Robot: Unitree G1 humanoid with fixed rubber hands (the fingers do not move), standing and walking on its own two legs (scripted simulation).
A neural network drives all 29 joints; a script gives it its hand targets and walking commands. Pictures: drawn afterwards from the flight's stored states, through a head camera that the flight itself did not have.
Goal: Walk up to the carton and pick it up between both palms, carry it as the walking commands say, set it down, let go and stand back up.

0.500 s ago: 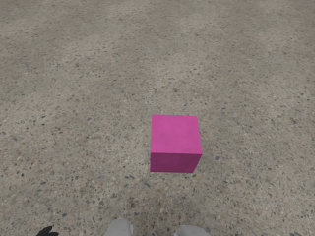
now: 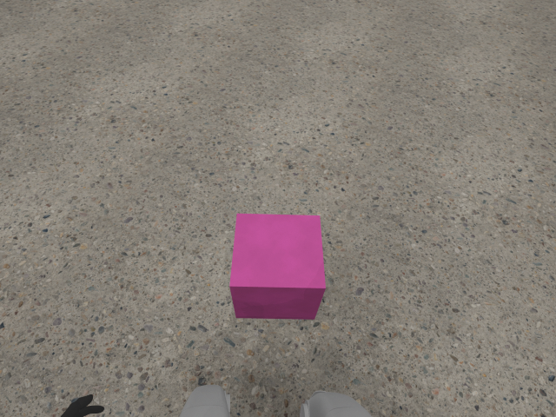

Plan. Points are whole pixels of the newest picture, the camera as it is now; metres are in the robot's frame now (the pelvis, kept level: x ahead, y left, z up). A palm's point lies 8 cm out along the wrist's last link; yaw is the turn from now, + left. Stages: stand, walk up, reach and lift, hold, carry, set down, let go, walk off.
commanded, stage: walk up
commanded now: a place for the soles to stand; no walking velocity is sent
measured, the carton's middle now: (276, 268) +0.61 -0.01 -0.60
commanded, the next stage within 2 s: none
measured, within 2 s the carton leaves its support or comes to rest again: neither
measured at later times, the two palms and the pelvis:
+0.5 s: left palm out of the picture +0.13 +0.20 -0.11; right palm out of the picture +0.06 -0.46 -0.10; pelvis +0.04 -0.11 -0.01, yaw +0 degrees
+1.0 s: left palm (162, 412) +0.14 +0.18 -0.10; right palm out of the picture +0.11 -0.46 -0.10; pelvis +0.06 -0.14 +0.01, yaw +2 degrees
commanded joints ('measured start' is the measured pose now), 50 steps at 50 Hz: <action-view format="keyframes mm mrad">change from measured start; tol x64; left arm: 1 47 254 65 -117 -2 -16 19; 50 6 303 42 -6 -19 -68 79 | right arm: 1 101 -217 -84 13 4 -38 -9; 50 -48 -176 -80 -62 -4 18 46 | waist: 1 31 -119 -49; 50 8 -17 -146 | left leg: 1 -46 -42 90 -279 4 3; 6 648 357 -602 -716 480 257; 17 -394 -138 -3 153 -178 5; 50 25 -28 1 -325 -70 28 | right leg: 1 195 -255 368 -383 242 -127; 8 -466 -120 227 434 -145 112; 19 103 -330 621 -571 -203 -27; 37 335 -257 301 -331 556 -6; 42 -63 -66 184 206 -185 170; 50 177 -290 459 -387 79 -58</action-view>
